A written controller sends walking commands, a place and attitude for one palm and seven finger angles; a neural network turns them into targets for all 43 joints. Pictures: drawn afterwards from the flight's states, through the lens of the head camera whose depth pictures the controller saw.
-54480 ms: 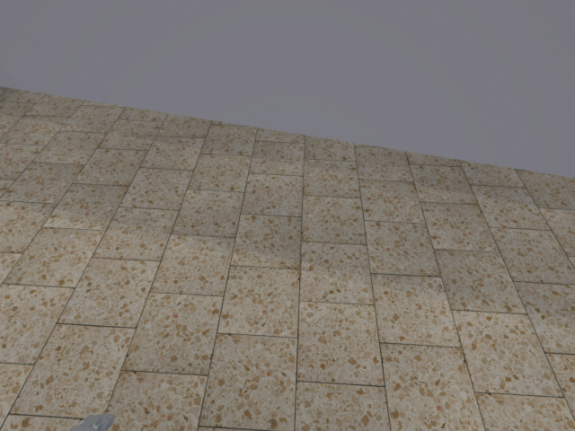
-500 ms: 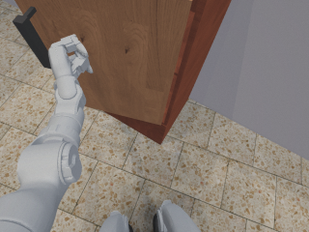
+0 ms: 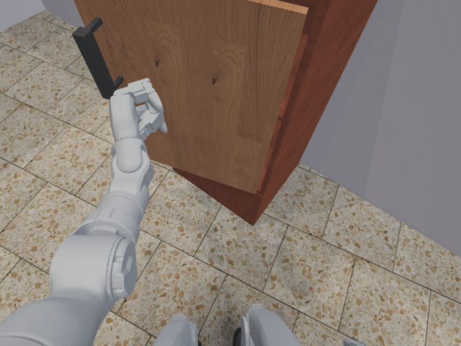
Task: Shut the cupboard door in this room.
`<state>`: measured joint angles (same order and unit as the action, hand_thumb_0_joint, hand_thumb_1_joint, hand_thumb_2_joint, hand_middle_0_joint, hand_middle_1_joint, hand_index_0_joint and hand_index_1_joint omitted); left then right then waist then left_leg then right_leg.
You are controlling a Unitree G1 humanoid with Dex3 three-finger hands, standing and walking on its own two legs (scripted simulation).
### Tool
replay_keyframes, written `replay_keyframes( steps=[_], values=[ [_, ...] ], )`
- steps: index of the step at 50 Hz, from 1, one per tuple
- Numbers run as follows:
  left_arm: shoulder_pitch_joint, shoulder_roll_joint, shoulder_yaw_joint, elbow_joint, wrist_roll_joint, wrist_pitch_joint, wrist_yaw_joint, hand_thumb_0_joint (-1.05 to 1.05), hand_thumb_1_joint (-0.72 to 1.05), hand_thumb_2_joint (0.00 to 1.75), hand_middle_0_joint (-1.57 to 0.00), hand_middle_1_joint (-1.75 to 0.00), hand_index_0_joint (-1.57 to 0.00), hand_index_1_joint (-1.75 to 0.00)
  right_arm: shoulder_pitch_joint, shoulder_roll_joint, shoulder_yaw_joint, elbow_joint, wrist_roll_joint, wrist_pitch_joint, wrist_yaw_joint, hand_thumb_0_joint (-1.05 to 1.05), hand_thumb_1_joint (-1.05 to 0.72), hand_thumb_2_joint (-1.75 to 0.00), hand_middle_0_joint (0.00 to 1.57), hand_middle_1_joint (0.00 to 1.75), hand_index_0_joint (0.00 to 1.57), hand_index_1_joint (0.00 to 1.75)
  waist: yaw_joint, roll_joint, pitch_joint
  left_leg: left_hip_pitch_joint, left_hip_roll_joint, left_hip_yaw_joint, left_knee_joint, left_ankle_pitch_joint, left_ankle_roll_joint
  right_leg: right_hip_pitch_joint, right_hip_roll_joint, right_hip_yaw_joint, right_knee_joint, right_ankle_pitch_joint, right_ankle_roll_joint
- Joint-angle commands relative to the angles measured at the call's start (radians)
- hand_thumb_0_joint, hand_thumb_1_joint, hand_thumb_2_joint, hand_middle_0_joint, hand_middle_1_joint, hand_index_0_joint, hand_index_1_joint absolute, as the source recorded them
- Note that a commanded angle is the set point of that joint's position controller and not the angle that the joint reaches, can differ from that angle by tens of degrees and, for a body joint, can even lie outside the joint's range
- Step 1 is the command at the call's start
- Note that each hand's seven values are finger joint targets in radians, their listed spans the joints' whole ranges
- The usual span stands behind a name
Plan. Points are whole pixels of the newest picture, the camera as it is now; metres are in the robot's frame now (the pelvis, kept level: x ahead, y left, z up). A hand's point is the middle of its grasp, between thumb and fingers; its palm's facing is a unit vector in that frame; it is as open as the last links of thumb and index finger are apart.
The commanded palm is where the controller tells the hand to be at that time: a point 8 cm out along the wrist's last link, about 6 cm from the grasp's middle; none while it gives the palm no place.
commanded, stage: draw the hand back to the body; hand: left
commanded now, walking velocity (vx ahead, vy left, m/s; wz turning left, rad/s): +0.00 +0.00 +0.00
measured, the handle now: (103, 60) +0.67 +0.21 +0.06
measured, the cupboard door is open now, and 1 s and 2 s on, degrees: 17 17 17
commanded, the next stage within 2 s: step back with the hand held close in 1.54 s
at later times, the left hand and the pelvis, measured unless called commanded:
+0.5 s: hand (87, 156) +0.37 +0.16 +0.15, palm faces +0.13 -0.99 -0.04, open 3.1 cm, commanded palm +0.33 +0.21 +0.15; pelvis +0.01 +0.01 +0.05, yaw -1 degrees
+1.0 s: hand out of the picture +0.25 +0.26 +0.21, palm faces +0.35 -0.87 -0.33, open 4.9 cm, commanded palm +0.20 +0.30 +0.23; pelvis +0.03 +0.03 +0.08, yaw +1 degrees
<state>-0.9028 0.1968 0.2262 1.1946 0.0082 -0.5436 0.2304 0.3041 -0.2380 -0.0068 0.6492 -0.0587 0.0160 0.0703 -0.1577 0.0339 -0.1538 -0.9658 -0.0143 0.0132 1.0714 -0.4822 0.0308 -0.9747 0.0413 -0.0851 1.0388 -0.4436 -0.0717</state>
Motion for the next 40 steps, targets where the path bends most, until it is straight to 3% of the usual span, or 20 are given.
replay_keyframes(
  steps=[1,2,4,6,11,15,18,20,23,24,25,27,30,32,36,40],
  values=[
    [-0.330,0.207,0.082,-0.269,-0.023,-0.057,-0.014,0.00,0.90,0.90,-1.30,-1.50,-1.30,-1.50,0.181,-0.168,-0.060,-0.078,0.003,-0.003,-0.007,0.00,-0.90,-0.90,0.20,0.30,0.20,0.30,0.024,0.015,-0.549,0.264,-0.012,-0.028,-0.123,0.316,-0.005,0.408,-0.009,0.109,-0.133,0.409,0.054],
    [-0.277,0.185,0.062,-0.309,-0.026,-0.050,-0.026,0.00,0.90,0.90,-1.30,-1.50,-1.30,-1.50,0.173,-0.159,-0.057,-0.094,0.010,-0.001,-0.006,0.00,-0.90,-0.90,0.20,0.30,0.20,0.30,0.044,0.021,-0.555,0.280,-0.012,-0.021,-0.141,0.335,-0.007,0.442,-0.010,0.106,-0.142,0.433,0.054],
    [-0.189,0.170,0.046,-0.385,-0.040,-0.021,-0.045,0.00,0.90,0.90,-1.30,-1.50,-1.30,-1.50,0.165,-0.155,-0.056,-0.120,0.023,0.007,-0.008,0.00,-0.90,-0.90,0.20,0.30,0.20,0.30,0.057,-0.013,-0.508,0.282,-0.010,-0.007,-0.171,0.334,-0.002,0.495,-0.005,0.109,-0.178,0.453,0.056],
    [-0.089,0.196,0.070,-0.466,-0.067,0.010,-0.058,0.00,0.90,0.90,-1.30,-1.50,-1.30,-1.50,0.158,-0.155,-0.055,-0.143,0.036,0.011,-0.021,0.00,-0.90,-0.90,0.20,0.30,0.20,0.30,0.072,-0.092,-0.477,0.266,-0.011,0.005,-0.206,0.316,0.006,0.581,-0.007,0.123,-0.220,0.471,0.063],
    [0.031,0.128,-0.012,-0.737,-0.114,0.049,-0.090,0.00,0.90,0.90,-1.30,-1.50,-1.30,-1.50,0.101,-0.147,-0.052,-0.168,0.063,-0.011,-0.047,0.00,-0.90,-0.90,0.20,0.30,0.20,0.30,0.077,-0.063,-0.362,0.380,-0.005,0.011,-0.288,0.292,0.011,0.601,-0.007,0.113,-0.305,0.418,0.062],
    [0.161,0.105,-0.049,-0.803,-0.132,0.091,-0.122,0.00,0.90,0.90,-1.30,-1.50,-1.30,-1.50,0.052,-0.141,-0.047,-0.159,0.075,-0.038,-0.063,0.00,-0.90,-0.90,0.20,0.30,0.20,0.30,0.085,-0.048,-0.249,0.435,-0.002,0.008,-0.343,0.243,0.010,0.578,-0.012,0.109,-0.368,0.327,0.063],
    [0.270,0.103,-0.061,-0.874,-0.151,0.135,-0.152,0.00,0.90,0.90,-1.30,-1.50,-1.30,-1.50,0.006,-0.136,-0.039,-0.173,0.088,-0.054,-0.073,0.00,-0.90,-0.90,0.20,0.30,0.20,0.30,0.109,-0.011,-0.211,0.485,-0.002,0.005,-0.383,0.248,0.007,0.595,-0.018,0.101,-0.395,0.309,0.057],
    [0.327,0.124,-0.049,-0.952,-0.168,0.162,-0.169,0.00,0.90,0.90,-1.24,-1.44,-1.24,-1.44,-0.028,-0.135,-0.035,-0.187,0.096,-0.063,-0.080,0.00,-0.90,-0.90,0.20,0.30,0.20,0.30,0.124,-0.014,-0.206,0.512,-0.001,0.000,-0.404,0.261,0.007,0.623,-0.020,0.101,-0.408,0.311,0.053],
    [0.406,0.108,-0.069,-1.045,-0.189,0.202,-0.190,0.00,0.90,0.90,-1.16,-1.35,-1.16,-1.35,-0.073,-0.132,-0.025,-0.206,0.106,-0.080,-0.091,0.00,-0.90,-0.90,0.20,0.30,0.20,0.30,0.133,-0.031,-0.160,0.556,0.004,-0.014,-0.440,0.277,0.005,0.635,-0.021,0.081,-0.422,0.319,0.050],
    [0.457,0.196,-0.121,-1.086,-0.095,0.239,-0.172,0.00,0.90,0.90,-1.13,-1.32,-1.13,-1.32,-0.103,-0.110,-0.033,-0.211,0.114,-0.047,-0.101,0.00,-0.90,-0.90,0.20,0.30,0.20,0.30,0.140,-0.064,-0.180,0.593,0.006,-0.006,-0.491,0.266,0.002,0.718,-0.046,0.137,-0.472,0.303,0.063],
    [0.477,0.196,-0.103,-1.138,-0.100,0.267,-0.160,0.00,0.90,0.90,-1.11,-1.29,-1.11,-1.29,-0.126,-0.105,-0.028,-0.231,0.116,-0.034,-0.114,0.00,-0.90,-0.90,0.20,0.30,0.20,0.30,0.137,-0.076,-0.148,0.598,0.005,-0.002,-0.508,0.270,0.008,0.750,-0.056,0.140,-0.502,0.322,0.070],
    [0.525,0.215,-0.097,-1.190,-0.090,0.306,-0.148,0.00,0.90,0.90,-1.05,-1.23,-1.05,-1.23,-0.163,-0.102,-0.016,-0.230,0.120,-0.023,-0.131,0.00,-0.90,-0.90,0.20,0.30,0.20,0.30,0.144,-0.015,-0.092,0.653,0.010,-0.006,-0.545,0.288,0.007,0.758,-0.055,0.132,-0.536,0.328,0.061],
    [0.605,0.213,-0.089,-1.243,-0.086,0.353,-0.142,0.00,0.90,0.90,-0.97,-1.14,-0.97,-1.14,-0.193,-0.096,-0.002,-0.235,0.117,-0.020,-0.146,0.00,-0.90,-0.90,0.20,0.30,0.20,0.30,0.152,-0.042,-0.028,0.709,0.013,-0.013,-0.599,0.303,0.007,0.786,-0.050,0.112,-0.583,0.323,0.056],
    [0.659,0.216,-0.082,-1.290,-0.086,0.375,-0.144,0.00,0.90,0.90,-0.92,-1.08,-0.92,-1.08,-0.205,-0.094,0.007,-0.237,0.115,-0.023,-0.152,0.00,-0.90,-0.90,0.20,0.30,0.20,0.30,0.157,-0.034,-0.010,0.748,0.016,-0.020,-0.629,0.338,0.007,0.811,-0.048,0.100,-0.604,0.349,0.052],
    [0.765,0.216,-0.074,-1.418,-0.079,0.406,-0.142,0.00,0.90,0.90,-0.81,-0.96,-0.81,-0.96,-0.216,-0.092,0.016,-0.235,0.104,-0.043,-0.148,0.00,-0.90,-0.90,0.20,0.30,0.20,0.30,0.166,0.047,-0.004,0.831,0.023,-0.030,-0.669,0.430,-0.003,0.851,-0.041,0.080,-0.636,0.405,0.043],
    [0.863,0.236,-0.031,-1.520,-0.074,0.425,-0.134,0.00,0.90,0.90,-0.69,-0.84,-0.69,-0.84,-0.224,-0.090,0.021,-0.234,0.092,-0.061,-0.140,0.00,-0.90,-0.90,0.20,0.30,0.20,0.30,0.176,0.027,0.013,0.860,0.031,-0.043,-0.700,0.493,-0.013,0.881,-0.038,0.066,-0.654,0.432,0.043]
  ],
)
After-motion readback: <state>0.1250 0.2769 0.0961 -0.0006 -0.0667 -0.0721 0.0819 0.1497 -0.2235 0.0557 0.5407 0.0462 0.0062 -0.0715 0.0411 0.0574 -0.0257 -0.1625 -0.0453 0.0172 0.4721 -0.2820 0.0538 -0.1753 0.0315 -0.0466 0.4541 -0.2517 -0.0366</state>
